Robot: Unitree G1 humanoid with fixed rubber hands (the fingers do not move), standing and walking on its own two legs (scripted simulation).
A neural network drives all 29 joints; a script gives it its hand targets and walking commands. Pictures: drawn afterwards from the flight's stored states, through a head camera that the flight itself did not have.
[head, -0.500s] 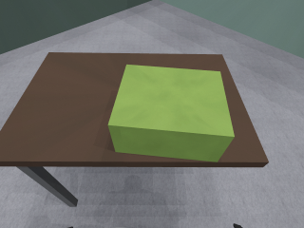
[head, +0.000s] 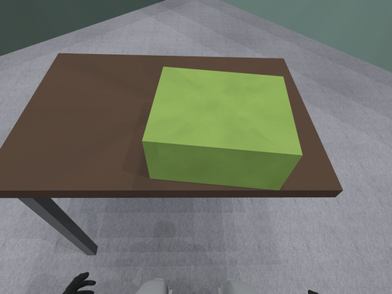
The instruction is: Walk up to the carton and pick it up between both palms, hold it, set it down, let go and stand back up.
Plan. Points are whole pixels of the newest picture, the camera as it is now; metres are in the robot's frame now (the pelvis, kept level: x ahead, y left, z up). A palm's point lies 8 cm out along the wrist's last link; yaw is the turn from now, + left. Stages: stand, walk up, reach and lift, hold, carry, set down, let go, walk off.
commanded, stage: walk up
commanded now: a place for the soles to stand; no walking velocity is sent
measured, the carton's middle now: (218, 125) +0.49 -0.04 +0.03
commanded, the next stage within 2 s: reach and lift in 1.38 s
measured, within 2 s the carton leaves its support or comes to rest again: neither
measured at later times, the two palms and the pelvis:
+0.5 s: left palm out of the picture +0.08 +0.23 -0.11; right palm out of the picture +0.06 -0.26 -0.11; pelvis +0.00 -0.01 +0.02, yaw -1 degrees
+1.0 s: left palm out of the picture +0.07 +0.25 -0.11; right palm out of the picture +0.09 -0.26 -0.10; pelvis +0.02 +0.00 +0.02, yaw -2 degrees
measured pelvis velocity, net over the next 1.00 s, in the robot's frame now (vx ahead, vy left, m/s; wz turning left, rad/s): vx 0.02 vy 0.00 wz -0.03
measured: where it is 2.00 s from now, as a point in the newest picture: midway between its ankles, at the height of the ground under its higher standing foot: outside the picture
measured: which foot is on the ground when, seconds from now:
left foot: down 0.00-1.00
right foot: up 0.00-0.12, down 0.14-1.00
